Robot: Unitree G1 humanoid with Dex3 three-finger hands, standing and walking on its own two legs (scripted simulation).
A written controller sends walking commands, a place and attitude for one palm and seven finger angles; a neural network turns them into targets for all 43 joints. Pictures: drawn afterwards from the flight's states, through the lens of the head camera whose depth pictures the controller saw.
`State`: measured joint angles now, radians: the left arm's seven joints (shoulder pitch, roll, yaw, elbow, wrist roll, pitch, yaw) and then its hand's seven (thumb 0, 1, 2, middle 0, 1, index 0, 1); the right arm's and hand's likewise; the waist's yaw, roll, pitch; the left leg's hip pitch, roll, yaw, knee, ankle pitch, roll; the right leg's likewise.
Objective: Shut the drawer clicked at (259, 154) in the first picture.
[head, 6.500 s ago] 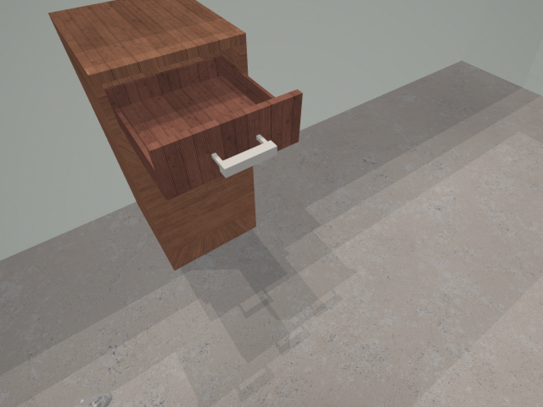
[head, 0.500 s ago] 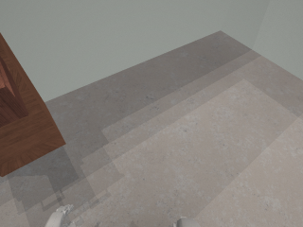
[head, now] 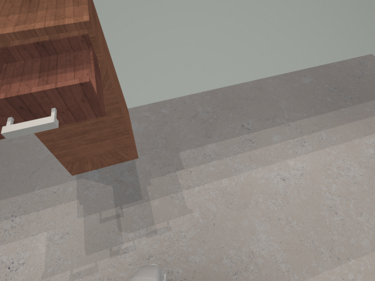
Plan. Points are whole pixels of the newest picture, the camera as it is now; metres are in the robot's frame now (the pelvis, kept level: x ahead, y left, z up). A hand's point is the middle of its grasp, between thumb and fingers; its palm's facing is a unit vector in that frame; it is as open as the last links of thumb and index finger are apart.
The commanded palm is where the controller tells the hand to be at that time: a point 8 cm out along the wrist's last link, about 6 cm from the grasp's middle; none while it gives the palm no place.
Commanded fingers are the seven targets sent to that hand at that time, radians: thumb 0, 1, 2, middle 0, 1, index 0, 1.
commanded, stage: turn to face it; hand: left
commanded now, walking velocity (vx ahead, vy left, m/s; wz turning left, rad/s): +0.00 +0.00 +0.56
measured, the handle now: (31, 121) +0.49 +0.46 +0.00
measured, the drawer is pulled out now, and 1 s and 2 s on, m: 0.28 0.28 0.28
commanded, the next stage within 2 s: take the last steps up to it in 0.54 s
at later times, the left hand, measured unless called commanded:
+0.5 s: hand out of the picture +0.06 +0.29 -0.16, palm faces +0.25 -0.94 -0.24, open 7.4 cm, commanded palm none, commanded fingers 0.00 0.90 0.90 -0.20 -0.30 -0.20 -0.30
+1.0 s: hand out of the picture +0.00 +0.18 -0.15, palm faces +0.39 -0.89 -0.23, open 7.4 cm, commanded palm none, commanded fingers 0.00 0.90 0.90 -0.20 -0.30 -0.20 -0.30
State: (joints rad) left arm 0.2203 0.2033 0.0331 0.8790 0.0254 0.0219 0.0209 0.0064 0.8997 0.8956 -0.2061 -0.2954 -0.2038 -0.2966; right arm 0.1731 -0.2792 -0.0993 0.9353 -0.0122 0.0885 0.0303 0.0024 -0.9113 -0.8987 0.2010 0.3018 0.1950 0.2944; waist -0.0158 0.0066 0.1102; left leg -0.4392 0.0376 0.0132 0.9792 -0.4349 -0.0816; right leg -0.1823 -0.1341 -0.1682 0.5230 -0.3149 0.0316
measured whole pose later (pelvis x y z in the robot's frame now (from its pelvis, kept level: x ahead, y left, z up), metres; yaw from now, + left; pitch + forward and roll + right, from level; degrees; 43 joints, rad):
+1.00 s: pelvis +0.08 +0.02 +0.01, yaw +20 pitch -1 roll +2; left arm 0.39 0.12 0.02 1.04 0.01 -0.05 0.02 0.01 0.90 0.90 -0.20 -0.29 -0.20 -0.30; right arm 0.31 -0.23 -0.08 1.05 -0.03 0.03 0.02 0.00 -0.91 -0.90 0.20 0.30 0.20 0.29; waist -0.01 0.05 0.01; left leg -0.52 0.05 -0.03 1.06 -0.20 -0.03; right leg -0.05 -0.01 -0.09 0.32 -0.27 -0.04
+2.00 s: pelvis +0.23 +0.14 -0.01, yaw +21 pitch -2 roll +1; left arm 0.13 0.14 0.04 0.99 0.02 0.01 0.05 -0.01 0.93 0.90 -0.21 -0.30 -0.20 -0.30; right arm 0.30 -0.14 -0.06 1.09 0.00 0.06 -0.02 0.00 -0.91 -0.90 0.20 0.30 0.20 0.29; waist -0.03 0.03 0.12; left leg -0.37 0.00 0.01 1.04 -0.52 -0.03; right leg -0.37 -0.06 -0.10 0.53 -0.13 -0.04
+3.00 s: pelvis +0.21 +0.10 +0.00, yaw +20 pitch -1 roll +0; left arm 0.23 0.15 0.03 1.12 0.00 -0.01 0.05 0.00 0.97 0.90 -0.20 -0.29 -0.20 -0.30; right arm 0.31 -0.11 -0.02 1.15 -0.01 0.00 -0.05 0.00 -0.91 -0.90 0.20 0.30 0.20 0.29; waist -0.02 0.02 0.00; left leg -0.13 0.10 0.03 0.43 -0.28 -0.08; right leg -0.17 0.03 -0.11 0.45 -0.28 -0.06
